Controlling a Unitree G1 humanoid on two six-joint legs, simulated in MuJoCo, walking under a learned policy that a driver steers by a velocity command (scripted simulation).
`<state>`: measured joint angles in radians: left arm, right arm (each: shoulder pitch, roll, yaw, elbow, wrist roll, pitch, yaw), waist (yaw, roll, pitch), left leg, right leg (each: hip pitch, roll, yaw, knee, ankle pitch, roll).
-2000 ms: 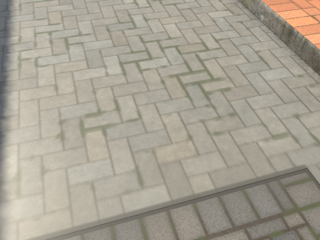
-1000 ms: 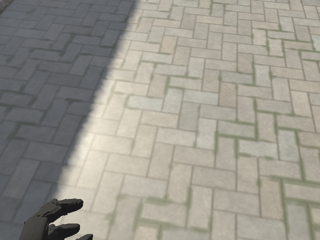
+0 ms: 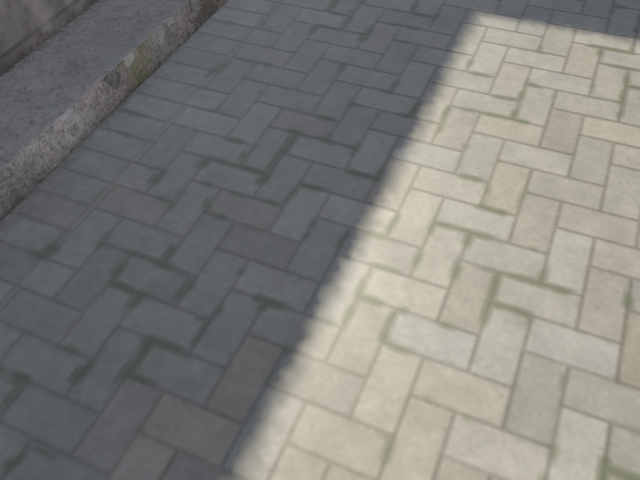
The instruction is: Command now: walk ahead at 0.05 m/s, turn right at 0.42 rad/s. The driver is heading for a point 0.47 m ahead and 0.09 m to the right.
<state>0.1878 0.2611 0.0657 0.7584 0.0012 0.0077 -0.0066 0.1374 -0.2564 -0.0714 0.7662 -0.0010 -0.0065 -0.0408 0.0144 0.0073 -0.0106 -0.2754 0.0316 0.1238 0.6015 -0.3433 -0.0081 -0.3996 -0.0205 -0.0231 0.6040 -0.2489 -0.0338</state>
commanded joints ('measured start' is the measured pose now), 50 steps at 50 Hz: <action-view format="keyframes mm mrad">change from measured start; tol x32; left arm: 1 143 225 59 -66 24 -19 7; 50 164 132 23 -135 -2 -87 -13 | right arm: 1 -38 -71 -16 -103 -31 -10 -7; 50 124 -146 -10 -55 31 -99 51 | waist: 1 47 -319 -163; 22 -41 -168 -125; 25 -36 247 -60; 50 46 -120 -12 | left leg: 1 -369 -102 -111 503 -355 -46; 23 152 -27 -221 -230 114 12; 26 145 362 -773 -422 -337 266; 37 141 176 -322 -449 60 186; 44 48 198 -298 -289 170 163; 47 -499 -45 -151 504 -216 22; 50 -569 85 -191 606 11 48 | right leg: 1 391 -362 565 -221 801 -340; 22 130 -74 528 -214 11 -141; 24 -160 84 348 81 -381 -38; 30 -383 53 166 526 -37 57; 44 182 40 -37 -143 55 -13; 47 710 -380 709 -326 -154 -254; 50 464 -273 439 -386 -151 -197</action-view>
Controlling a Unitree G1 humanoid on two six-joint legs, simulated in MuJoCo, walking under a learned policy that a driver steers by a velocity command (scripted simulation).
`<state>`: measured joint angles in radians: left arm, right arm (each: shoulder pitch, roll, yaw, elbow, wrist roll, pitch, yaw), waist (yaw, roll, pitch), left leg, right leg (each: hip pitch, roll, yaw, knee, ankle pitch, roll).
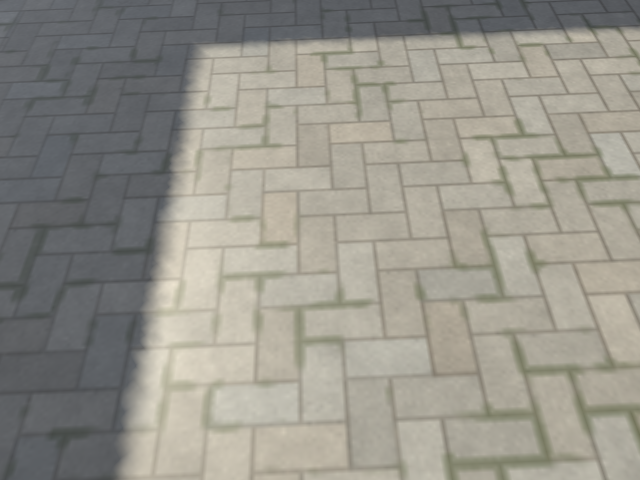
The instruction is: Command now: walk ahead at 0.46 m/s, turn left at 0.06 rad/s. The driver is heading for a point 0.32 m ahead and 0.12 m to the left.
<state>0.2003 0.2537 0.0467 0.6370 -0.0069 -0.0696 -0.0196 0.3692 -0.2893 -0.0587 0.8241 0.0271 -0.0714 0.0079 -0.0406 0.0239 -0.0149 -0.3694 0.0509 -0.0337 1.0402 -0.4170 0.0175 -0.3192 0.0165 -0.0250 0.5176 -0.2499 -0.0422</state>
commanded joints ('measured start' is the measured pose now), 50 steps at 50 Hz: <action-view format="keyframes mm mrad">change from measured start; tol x32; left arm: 1 113 120 36 -13 9 -12 -2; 50 36 93 10 166 16 34 55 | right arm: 1 -112 -104 -25 -110 -6 -26 5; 50 -230 -28 10 2 -36 61 -18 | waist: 1 79 -136 30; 16 95 -75 111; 22 -28 172 -552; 27 71 12 -109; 50 43 -64 -28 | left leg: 1 -446 86 -37 129 143 16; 17 -220 -65 89 -456 403 58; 20 273 -78 37 -565 671 135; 22 867 408 -616 -477 1276 452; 29 0 139 -111 -747 822 267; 40 -44 29 -110 -679 -9 78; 50 139 -31 -17 -567 334 29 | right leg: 1 316 -281 364 -326 -46 -175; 19 392 -228 -98 41 1039 -38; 20 250 -182 -117 244 882 6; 22 -257 42 117 904 -501 85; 23 -246 -19 187 912 -432 78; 40 182 -149 127 -82 185 49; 50 87 -93 88 -51 165 41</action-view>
